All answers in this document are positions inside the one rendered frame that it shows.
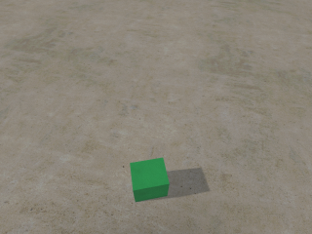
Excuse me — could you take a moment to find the carton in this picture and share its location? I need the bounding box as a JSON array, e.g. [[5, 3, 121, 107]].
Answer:
[[130, 157, 170, 202]]

